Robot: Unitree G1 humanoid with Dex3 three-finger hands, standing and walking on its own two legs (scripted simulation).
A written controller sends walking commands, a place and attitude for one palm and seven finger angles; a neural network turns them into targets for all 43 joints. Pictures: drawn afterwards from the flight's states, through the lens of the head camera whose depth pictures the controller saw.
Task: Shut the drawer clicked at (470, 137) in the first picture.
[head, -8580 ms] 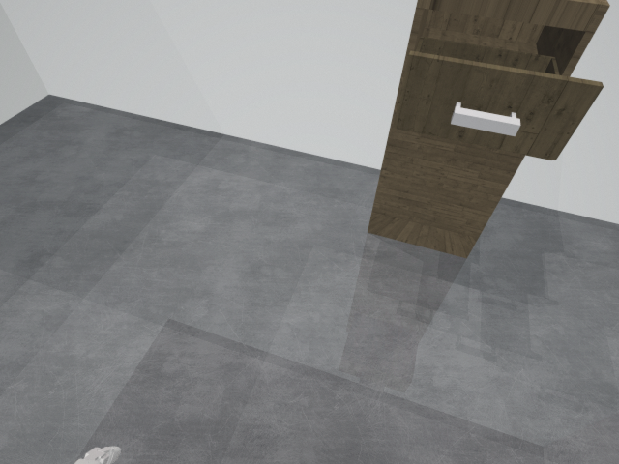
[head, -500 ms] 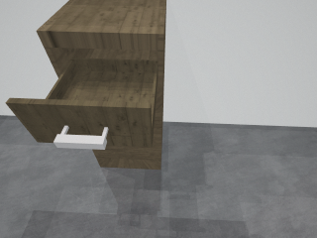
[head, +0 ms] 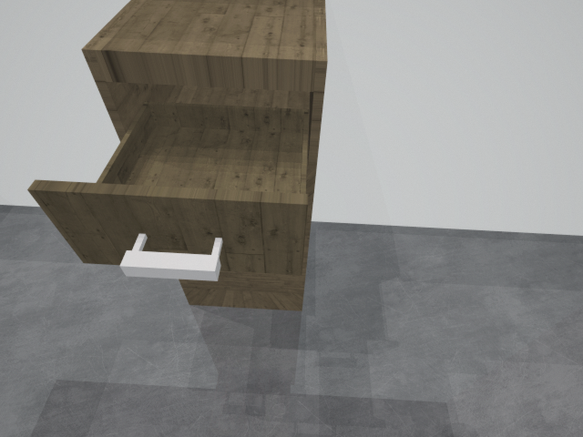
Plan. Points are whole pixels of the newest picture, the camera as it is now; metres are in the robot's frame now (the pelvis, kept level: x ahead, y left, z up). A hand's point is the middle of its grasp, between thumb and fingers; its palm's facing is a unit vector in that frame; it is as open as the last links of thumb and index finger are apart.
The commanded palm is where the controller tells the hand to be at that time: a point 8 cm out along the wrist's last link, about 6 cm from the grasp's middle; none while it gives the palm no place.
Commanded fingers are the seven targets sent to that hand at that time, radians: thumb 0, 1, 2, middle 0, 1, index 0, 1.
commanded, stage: come to a stop and stand still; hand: left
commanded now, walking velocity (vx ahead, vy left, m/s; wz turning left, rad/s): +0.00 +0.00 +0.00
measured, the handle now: (176, 253) +0.35 +0.20 +0.04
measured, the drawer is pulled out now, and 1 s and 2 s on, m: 0.28 0.28 0.28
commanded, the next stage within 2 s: look again from close up in 1.06 s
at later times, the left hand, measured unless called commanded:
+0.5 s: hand out of the picture +0.01 +0.16 -0.18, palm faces +0.01 -0.98 -0.18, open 7.4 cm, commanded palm none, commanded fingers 0.00 0.90 0.90 -0.20 -0.30 -0.20 -0.30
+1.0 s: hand out of the picture +0.02 +0.18 -0.17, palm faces +0.00 -0.97 -0.24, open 7.4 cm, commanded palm none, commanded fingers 0.00 0.90 0.90 -0.20 -0.30 -0.20 -0.30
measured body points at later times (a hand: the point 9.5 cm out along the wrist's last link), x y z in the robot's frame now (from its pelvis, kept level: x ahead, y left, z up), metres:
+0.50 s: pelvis +0.02 -0.01 +0.00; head +0.04 +0.00 +0.45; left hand +0.01 +0.21 -0.16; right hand +0.03 -0.24 -0.16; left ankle +0.00 +0.09 -0.74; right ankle -0.05 -0.13 -0.74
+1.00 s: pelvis +0.00 -0.01 +0.00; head +0.01 -0.02 +0.45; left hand +0.02 +0.23 -0.15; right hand +0.03 -0.24 -0.16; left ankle +0.00 +0.09 -0.74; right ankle -0.05 -0.13 -0.74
